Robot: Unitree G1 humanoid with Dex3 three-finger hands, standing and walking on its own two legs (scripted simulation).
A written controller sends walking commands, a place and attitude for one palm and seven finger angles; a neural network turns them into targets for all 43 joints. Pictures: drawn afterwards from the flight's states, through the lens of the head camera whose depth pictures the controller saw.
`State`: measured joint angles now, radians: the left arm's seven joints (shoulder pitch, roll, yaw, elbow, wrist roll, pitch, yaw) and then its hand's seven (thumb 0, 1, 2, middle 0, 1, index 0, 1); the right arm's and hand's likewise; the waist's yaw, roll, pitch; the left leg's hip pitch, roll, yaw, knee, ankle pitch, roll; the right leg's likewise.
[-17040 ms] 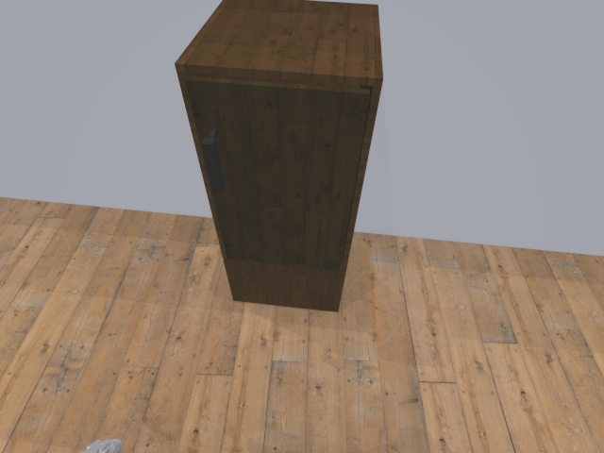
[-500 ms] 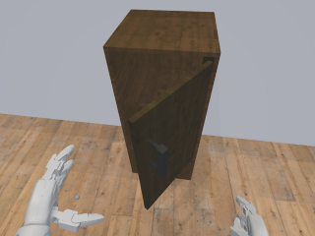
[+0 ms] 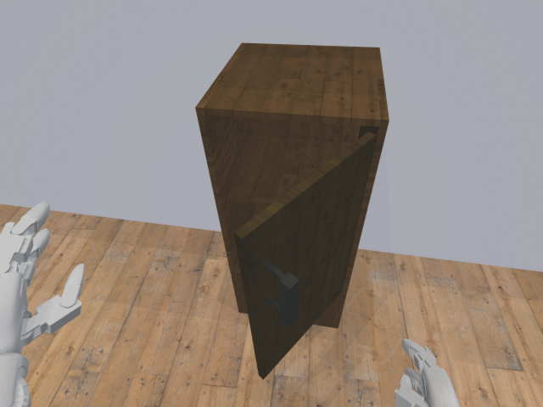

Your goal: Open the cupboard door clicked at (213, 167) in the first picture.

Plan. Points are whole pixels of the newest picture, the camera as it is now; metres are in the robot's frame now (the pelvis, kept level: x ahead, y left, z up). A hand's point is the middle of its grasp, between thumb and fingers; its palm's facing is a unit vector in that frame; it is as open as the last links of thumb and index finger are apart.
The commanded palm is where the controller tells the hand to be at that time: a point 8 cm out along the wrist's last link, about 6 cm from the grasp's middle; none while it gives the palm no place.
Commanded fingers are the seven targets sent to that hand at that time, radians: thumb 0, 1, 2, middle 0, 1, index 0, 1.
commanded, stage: draw the hand back to the body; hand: left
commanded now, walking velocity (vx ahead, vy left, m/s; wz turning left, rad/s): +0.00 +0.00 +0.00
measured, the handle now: (280, 293) +0.33 +0.03 -0.05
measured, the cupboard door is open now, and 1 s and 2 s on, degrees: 57 57 57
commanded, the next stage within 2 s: step back with the hand held close in 0.38 s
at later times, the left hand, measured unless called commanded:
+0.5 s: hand (75, 305) +0.17 +0.24 +0.16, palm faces +0.45 -0.80 -0.41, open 7.4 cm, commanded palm +0.13 +0.28 +0.17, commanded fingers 0.00 0.90 0.90 -0.20 -0.30 -0.20 -0.30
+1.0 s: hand (39, 338) +0.14 +0.26 +0.15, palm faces +0.36 -0.78 -0.51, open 7.4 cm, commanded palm +0.08 +0.30 +0.17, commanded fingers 0.00 0.90 0.90 -0.20 -0.30 -0.20 -0.30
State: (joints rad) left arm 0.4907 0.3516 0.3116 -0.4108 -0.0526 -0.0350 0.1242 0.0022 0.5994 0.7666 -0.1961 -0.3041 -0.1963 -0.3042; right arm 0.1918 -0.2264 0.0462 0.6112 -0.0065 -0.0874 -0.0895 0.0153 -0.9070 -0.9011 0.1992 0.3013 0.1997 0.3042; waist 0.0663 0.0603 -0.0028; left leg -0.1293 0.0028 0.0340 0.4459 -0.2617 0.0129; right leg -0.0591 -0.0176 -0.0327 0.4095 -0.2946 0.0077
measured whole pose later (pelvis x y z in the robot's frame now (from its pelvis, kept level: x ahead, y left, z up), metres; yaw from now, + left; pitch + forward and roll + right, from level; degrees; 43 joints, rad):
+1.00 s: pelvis -0.07 +0.00 +0.00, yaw -1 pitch +0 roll -1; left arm 0.57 0.42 0.39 -0.47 -0.05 -0.15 0.14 0.01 0.89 0.89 -0.21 -0.30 -0.21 -0.30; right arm 0.18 -0.24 -0.01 0.56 0.01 0.01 -0.10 0.01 -0.91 -0.90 0.20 0.30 0.20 0.30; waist 0.00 0.04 0.03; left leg -0.30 0.02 0.04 0.46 -0.16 0.02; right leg -0.23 0.00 -0.03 0.43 -0.19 0.01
